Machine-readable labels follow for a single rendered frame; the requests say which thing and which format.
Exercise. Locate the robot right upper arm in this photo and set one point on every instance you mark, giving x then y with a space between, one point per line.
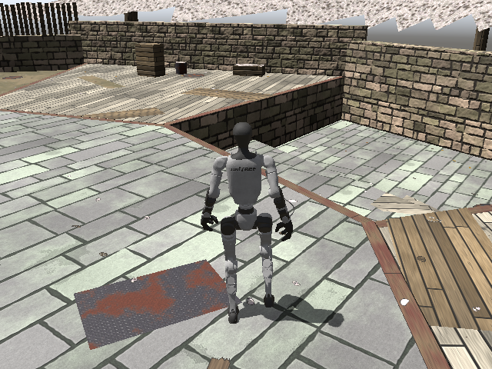
272 175

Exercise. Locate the left robot forearm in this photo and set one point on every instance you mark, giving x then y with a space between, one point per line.
208 205

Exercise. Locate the right robot forearm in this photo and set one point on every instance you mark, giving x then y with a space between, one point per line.
282 208

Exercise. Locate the robot left upper arm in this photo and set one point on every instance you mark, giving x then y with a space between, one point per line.
216 174

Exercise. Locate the right robot hand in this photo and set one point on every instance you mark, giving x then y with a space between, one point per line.
288 229

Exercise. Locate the robot head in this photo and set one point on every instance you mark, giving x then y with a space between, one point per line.
242 133

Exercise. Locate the left robot thigh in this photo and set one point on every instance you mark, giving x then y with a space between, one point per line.
228 234

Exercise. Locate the left robot hand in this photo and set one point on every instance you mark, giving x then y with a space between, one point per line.
209 220

